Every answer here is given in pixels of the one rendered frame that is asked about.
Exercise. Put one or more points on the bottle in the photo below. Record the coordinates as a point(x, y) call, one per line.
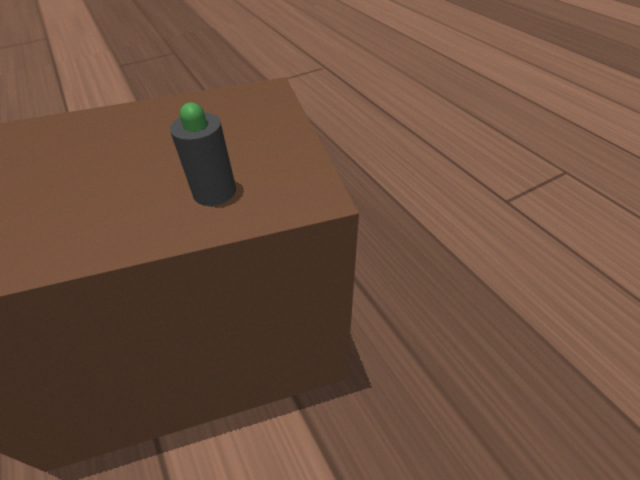
point(200, 143)

